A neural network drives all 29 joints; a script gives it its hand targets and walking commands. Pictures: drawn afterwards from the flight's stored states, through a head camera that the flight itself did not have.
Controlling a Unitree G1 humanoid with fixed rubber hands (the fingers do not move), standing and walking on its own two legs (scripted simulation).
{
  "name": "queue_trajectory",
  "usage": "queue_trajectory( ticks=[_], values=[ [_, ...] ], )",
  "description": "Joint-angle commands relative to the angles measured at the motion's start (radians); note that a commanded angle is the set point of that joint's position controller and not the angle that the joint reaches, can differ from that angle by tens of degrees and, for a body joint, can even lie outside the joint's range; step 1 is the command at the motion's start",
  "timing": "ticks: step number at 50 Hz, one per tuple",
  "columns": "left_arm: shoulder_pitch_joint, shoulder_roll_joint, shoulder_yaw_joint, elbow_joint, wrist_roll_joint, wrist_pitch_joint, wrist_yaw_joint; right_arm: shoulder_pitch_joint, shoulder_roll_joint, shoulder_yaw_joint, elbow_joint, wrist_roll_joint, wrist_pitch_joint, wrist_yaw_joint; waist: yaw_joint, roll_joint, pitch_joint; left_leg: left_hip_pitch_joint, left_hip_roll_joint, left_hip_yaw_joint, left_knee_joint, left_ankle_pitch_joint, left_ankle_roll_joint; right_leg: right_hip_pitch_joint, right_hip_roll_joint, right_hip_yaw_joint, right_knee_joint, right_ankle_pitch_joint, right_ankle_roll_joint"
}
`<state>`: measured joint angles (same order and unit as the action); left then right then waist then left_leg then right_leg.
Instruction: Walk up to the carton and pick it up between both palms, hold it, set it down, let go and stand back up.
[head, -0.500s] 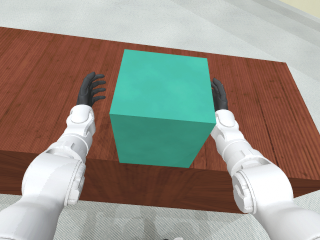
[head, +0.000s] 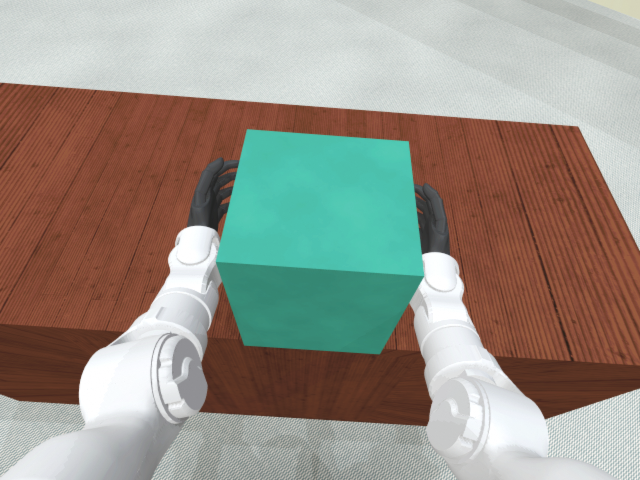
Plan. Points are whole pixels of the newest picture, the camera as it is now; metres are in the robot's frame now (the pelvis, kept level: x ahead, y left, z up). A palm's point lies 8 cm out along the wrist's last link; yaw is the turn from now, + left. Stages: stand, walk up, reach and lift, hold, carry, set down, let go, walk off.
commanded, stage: reach and lift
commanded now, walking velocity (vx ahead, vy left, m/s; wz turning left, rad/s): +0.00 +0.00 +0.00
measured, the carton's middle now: (319, 252) +0.40 -0.02 +0.01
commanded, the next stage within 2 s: none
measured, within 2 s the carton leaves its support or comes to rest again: leaves its support in 1.58 s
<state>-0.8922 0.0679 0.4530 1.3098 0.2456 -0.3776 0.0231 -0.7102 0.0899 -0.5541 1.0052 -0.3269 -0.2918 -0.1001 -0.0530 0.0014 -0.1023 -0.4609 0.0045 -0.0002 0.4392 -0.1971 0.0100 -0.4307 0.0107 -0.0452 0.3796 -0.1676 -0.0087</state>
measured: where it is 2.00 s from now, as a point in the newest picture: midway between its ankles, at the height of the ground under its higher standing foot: outside the picture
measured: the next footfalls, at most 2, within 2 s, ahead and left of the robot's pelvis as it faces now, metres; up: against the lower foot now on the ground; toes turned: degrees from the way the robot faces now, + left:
none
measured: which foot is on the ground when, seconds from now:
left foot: down 0.00-1.00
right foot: down 0.00-1.00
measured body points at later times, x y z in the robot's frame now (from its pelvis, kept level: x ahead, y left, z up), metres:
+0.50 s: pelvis +0.02 +0.00 +0.01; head +0.07 +0.03 +0.45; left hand +0.44 +0.13 +0.06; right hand +0.40 -0.17 +0.05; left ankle +0.00 +0.11 -0.74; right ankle +0.00 -0.11 -0.74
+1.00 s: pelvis +0.01 +0.00 +0.01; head +0.06 +0.03 +0.45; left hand +0.43 +0.14 +0.06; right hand +0.39 -0.17 +0.05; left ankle +0.00 +0.11 -0.74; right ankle +0.00 -0.11 -0.74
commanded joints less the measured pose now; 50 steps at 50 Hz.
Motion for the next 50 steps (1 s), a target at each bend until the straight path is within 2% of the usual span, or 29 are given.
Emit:
queue_trajectory(
  ticks=[1,11,15,22,29,34,39,50],
  values=[
    [-0.385,-0.482,-0.15,-0.096,0.133,0.016,-0.126,-0.444,0.5,0.25,-0.02,-0.168,-0.044,0.169,0.01,0.018,-0.464,0.24,0.008,0.05,-0.036,0.341,-0.052,0.388,-0.004,-0.03,0.009,0.453,0.022],
    [-0.274,-0.557,-0.181,-0.213,0.173,0.107,-0.096,-0.422,0.496,0.28,-0.025,-0.13,-0.078,0.179,0.049,0.039,-0.404,0.33,0.024,0.066,-0.022,0.519,-0.074,0.394,0.013,-0.046,-0.018,0.482,0.006],
    [-0.257,-0.575,-0.203,-0.257,0.172,0.134,-0.092,-0.43,0.488,0.292,-0.048,-0.108,-0.088,0.173,0.053,0.05,-0.404,0.321,0.021,0.073,-0.028,0.509,-0.071,0.415,0.009,-0.043,-0.025,0.48,0.004],
    [-0.249,-0.579,-0.22,-0.298,0.162,0.155,-0.101,-0.427,0.497,0.3,-0.083,-0.108,-0.093,0.161,0.044,0.022,-0.416,0.27,0.013,0.078,-0.059,0.431,-0.052,0.486,-0.002,-0.04,-0.024,0.52,0.013],
    [-0.252,-0.568,-0.206,-0.297,0.165,0.163,-0.118,-0.428,0.517,0.288,-0.106,-0.13,-0.09,0.152,0.034,-0.009,-0.397,0.192,0.003,0.082,-0.101,0.311,-0.031,0.558,-0.018,-0.033,-0.021,0.54,0.03],
    [-0.263,-0.566,-0.204,-0.299,0.166,0.17,-0.124,-0.439,0.523,0.281,-0.121,-0.141,-0.09,0.153,0.032,-0.002,-0.406,0.182,0.001,0.085,-0.117,0.276,-0.026,0.567,-0.02,-0.038,-0.025,0.518,0.031],
    [-0.282,-0.571,-0.21,-0.308,0.164,0.17,-0.117,-0.444,0.518,0.264,-0.108,-0.147,-0.094,0.155,0.031,0.011,-0.411,0.208,0.007,0.084,-0.115,0.29,-0.037,0.532,-0.013,-0.049,-0.042,0.465,0.021],
    [-0.266,-0.591,-0.216,-0.317,0.172,0.188,-0.104,-0.457,0.503,0.265,-0.099,-0.131,-0.105,0.158,0.04,0.027,-0.398,0.263,0.016,0.081,-0.098,0.356,-0.048,0.485,-0.001,-0.062,-0.061,0.434,0.006]
  ],
)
